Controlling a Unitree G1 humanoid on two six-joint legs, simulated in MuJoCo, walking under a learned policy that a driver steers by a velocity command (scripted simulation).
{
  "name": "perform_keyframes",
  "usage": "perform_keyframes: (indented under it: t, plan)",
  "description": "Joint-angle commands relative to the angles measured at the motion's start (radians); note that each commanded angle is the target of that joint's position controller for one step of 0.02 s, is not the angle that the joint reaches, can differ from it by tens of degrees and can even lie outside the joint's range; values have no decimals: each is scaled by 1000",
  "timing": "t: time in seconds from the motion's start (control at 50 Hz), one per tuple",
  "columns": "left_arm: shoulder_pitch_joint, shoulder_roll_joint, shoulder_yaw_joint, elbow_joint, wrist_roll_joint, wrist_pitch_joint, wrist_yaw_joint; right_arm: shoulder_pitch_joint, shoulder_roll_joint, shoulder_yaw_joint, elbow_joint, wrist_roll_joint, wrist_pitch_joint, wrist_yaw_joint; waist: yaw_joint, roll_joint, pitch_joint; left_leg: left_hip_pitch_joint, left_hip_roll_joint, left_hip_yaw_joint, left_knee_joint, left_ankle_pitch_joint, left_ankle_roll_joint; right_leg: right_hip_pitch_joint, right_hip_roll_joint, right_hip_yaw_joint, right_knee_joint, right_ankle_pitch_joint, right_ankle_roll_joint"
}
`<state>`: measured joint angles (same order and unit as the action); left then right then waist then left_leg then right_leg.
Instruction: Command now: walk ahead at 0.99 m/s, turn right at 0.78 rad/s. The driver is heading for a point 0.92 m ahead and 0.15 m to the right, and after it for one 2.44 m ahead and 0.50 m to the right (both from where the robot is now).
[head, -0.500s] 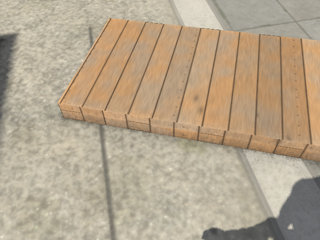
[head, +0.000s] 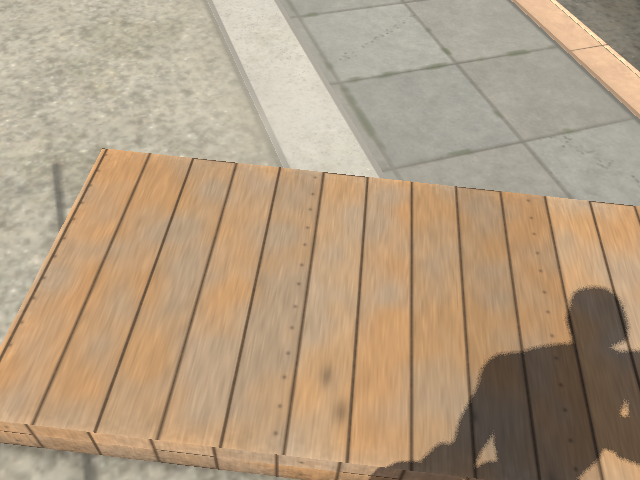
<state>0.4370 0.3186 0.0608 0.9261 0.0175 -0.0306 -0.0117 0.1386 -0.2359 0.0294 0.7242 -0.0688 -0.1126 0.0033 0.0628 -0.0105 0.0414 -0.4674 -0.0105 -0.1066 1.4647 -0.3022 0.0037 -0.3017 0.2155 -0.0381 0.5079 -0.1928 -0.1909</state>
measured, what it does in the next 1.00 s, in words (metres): climbs, turning right: left foot, then right foot 0.12 m higher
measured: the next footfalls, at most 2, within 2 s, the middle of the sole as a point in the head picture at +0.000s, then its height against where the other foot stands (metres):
left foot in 0.26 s outside the picture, level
right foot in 0.60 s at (404, 385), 0.12 m higher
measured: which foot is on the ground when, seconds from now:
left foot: up 0.00-0.24, down 0.26-0.58, up 0.60-0.98, down 1.00-1.00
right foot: down 0.00-0.26, up 0.28-0.58, down 0.60-0.98, up 1.00-1.00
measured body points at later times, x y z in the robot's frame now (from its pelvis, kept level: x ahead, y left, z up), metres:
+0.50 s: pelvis +0.44 +0.03 +0.00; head +0.48 +0.01 +0.45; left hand +0.81 +0.09 +0.00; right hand +0.23 -0.18 -0.12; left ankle +0.32 +0.24 -0.72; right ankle +0.50 -0.09 -0.52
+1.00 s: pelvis +0.86 -0.19 +0.12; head +0.88 -0.21 +0.57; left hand +1.01 +0.05 +0.00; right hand +0.90 -0.48 +0.02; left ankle +1.05 -0.25 -0.58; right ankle +0.64 -0.12 -0.57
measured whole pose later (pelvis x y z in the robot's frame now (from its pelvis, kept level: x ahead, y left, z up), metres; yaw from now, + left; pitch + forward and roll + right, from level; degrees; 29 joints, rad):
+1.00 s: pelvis +0.86 -0.19 +0.12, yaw -29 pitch +1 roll -2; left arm 0.41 0.29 0.04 0.83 0.00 -0.12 0.03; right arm 0.16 -0.25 -0.02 0.68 -0.03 -0.07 0.05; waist 0.05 0.05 0.03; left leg -0.58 -0.05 0.09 0.50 0.25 0.11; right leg 0.10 0.10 -0.14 0.53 -0.33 -0.03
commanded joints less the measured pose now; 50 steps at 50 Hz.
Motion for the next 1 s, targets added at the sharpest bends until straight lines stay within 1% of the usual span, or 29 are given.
perform_keyframes:
  t: [0.02, 0.14, 0.18, 0.22, 0.24, 0.26, 0.28, 0.3, 0.32, 0.34, 0.4, 0.44, 0.48, 0.52, 0.54, 0.56, 0.58, 0.6, 0.62, 0.64, 0.66, 0.7, 0.74, 0.78, 0.84, 0.88, 0.94, 0.98, 1.0]
  plan:
    - [-48, 106, 16, -80, -4, -51, 3, 3, -105, -1, -112, -27, 31, 11, -121, 138, 88, -153, 101, 23, -197, 2, -33, -133, -288, 508, -382, -164, -163]
    - [-25, 142, 52, -101, -21, -62, -11, -201, -58, 25, -196, 48, 32, 7, 0, -47, 12, 136, 49, 122, -795, 404, -58, -125, -198, 363, -323, 284, -48]
    - [-21, 148, 62, -119, -11, -53, -2, -171, -103, 10, -192, 45, 24, -4, -2, -64, -50, 112, 28, 93, -860, 319, -36, 61, -212, 395, -187, 433, -15]
    - [8, 136, 54, -99, -14, -50, -8, -35, -158, -23, -174, 17, -10, -16, -82, 58, -208, 387, -10, 115, -955, 216, 23, 101, -145, 367, 190, 809, 52]
    - [-111, 175, 64, -126, -15, -59, -7, 210, -196, -51, -112, 21, -15, -35, -228, 19, -304, 640, 23, 80, -1025, 178, 25, -15, -142, 365, 443, 707, 53]
    - [-195, 58, 36, -170, -24, -78, 7, 400, -251, -74, -46, 3, -17, -50, -286, 93, -329, 901, 244, -35, -1002, 232, 44, -265, -126, 288, 678, 64, 49]
    - [-113, -72, -7, -241, -53, -83, 28, 389, -313, -86, -45, -30, 2, -46, -157, 318, -373, 1072, 561, -390, -937, 844, 118, -564, -95, 145, 941, -365, 88]
    - [-141, 13, -7, -243, -27, -53, 44, 368, -268, -106, -42, -28, 19, -36, -196, 191, -402, 1036, 570, -492, -960, 550, 208, -723, -188, 89, 1095, -308, 80]
    - [-268, 12, -5, -260, -5, -34, 43, 347, -162, -83, -38, -23, 16, -25, -217, 85, -279, 928, 497, -387, -1022, 328, 181, -799, -225, 72, 1169, -267, 75]
    - [-386, -14, -9, -314, 6, -25, 33, 358, -98, -66, 4, -20, 11, -15, -222, 85, -148, 836, 443, -278, -1072, 296, 143, -886, -226, 44, 1254, -283, 73]
    - [-598, -150, -60, -504, 0, -5, 5, 342, -16, -45, 141, -10, -27, 1, -98, 149, 74, 528, 389, -12, -1222, 375, 28, -1014, -265, 111, 1315, -405, 36]
    - [-589, -165, -76, -576, 11, 22, 15, 259, -51, -50, 170, 2, -45, 5, 0, 216, 90, 403, 369, 137, -1342, 483, 4, -977, -252, 67, 1373, -413, 21]
    - [-630, -138, -83, -611, 8, 34, 19, 206, -34, -45, 205, 13, -33, 6, 78, 134, 156, 291, 294, 299, -1413, 577, -11, -929, -269, 17, 1227, -396, 8]
    - [-446, -66, -80, -509, 9, 46, -17, 163, -80, -48, 142, 59, -9, -25, 136, -15, -41, -3, 158, 448, -1356, 1113, 47, -195, -152, -194, 884, -79, 19]
    - [-315, -17, -56, -487, 11, 45, -24, 213, -243, -75, 105, 81, -31, -33, 187, 59, -189, 37, 223, 388, -1171, 1579, 81, 54, -113, -205, 865, -66, 22]
    - [-135, 42, -26, -447, 19, 53, -27, 164, -377, -120, 66, 87, -40, -23, 269, 132, -338, 164, 261, 348, -920, 1701, 82, 165, -94, -144, 776, -87, 11]
    - [71, 96, 8, -388, 16, 56, -25, 97, -436, -157, 14, 94, -35, -7, 336, 169, -474, 210, 283, 287, -570, 1726, 71, 334, -53, -64, 653, -165, -7]
    - [-36, 177, 48, -378, -24, 43, -23, 143, -317, -151, 12, 69, -18, 18, 244, -1, -404, 34, 118, 256, -41, 592, 16, 404, -84, 182, 351, -172, -113]
    - [-204, 266, 71, -402, -17, 47, -15, 181, -146, -100, -125, 40, -27, 35, 69, -354, -462, -290, -31, 167, 454, 28, -18, 497, -337, 743, 57, 46, -219]
    - [-152, 215, 65, -407, -2, 51, 6, 189, -138, -90, -181, 12, -42, 38, 47, -178, -513, -390, -6, 9, 564, 102, 20, 519, -389, 951, -87, -179, -215]
    - [-149, 181, 54, -350, -5, 30, 13, 186, -98, -77, -173, 22, -34, 28, 14, -29, -361, -442, 25, 5, 553, 88, 22, 397, -407, 936, -149, -297, -176]
    - [-170, 71, 22, -269, 12, -27, 23, 142, -3, -30, -186, 11, 4, -1, -81, 101, -50, -451, 80, 8, 486, -19, 22, 12, -373, 686, -81, -100, -118]
    - [-161, 7, -5, -230, 23, -71, 11, 216, -40, -41, -144, 30, 72, -11, -146, 102, -6, -354, 97, -11, 308, -64, 35, -147, -380, 465, -116, 43, -78]
    - [-152, 15, -6, -187, 17, -100, 0, 110, -68, -50, -172, 47, 89, -7, -146, 88, 77, -344, 99, -17, -8, -59, 41, -203, -326, 326, -238, 48, -22]
    - [-165, 15, -9, -167, -9, -114, 9, 33, -48, -44, -169, 37, 67, 13, -109, 23, 89, -200, 66, 136, -488, 217, 51, -105, -208, 47, -299, 592, 65]
    - [-143, 32, -13, -157, -28, -128, 13, 51, 9, -31, -113, 54, 55, 39, -74, 27, -33, 15, 7, 226, -693, 526, 74, -13, -218, -28, -336, 745, 96]
    - [-112, 95, 6, -166, -34, -138, 32, 114, -70, -66, -63, 44, 41, 47, -88, -59, -96, 109, -66, 260, -913, 605, 90, 259, -268, -65, -178, 937, 170]
    - [-146, 123, 19, -191, -12, -100, 63, 344, -150, -106, 13, 34, 47, 48, -200, -85, -191, 351, -129, 244, -957, 568, 104, 266, -274, -90, 187, 985, 214]
    - [-245, 138, 29, -220, -24, -82, 73, 491, -173, -125, 53, 31, 49, 35, -327, -11, -195, 484, -61, 157, -1095, 691, 179, 148, -186, -125, 617, 696, 246]
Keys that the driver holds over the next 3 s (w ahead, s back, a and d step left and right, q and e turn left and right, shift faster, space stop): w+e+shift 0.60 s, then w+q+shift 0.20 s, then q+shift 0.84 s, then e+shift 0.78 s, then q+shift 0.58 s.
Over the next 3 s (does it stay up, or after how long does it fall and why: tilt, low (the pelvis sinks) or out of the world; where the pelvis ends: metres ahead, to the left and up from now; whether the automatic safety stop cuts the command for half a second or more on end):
stays up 0.96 -0.36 0.12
